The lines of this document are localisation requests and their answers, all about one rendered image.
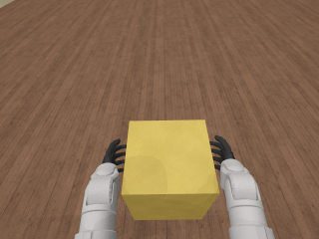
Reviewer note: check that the right robot forearm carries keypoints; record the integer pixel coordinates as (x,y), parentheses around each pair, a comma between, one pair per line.
(243,202)

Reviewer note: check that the carton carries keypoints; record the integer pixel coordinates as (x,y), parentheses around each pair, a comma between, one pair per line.
(169,172)

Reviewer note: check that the right robot hand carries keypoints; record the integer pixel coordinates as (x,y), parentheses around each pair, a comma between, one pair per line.
(224,152)

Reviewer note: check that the left robot hand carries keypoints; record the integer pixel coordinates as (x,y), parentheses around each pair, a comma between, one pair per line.
(111,154)

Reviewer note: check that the left robot forearm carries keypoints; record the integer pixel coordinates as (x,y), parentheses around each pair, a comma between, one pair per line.
(100,204)

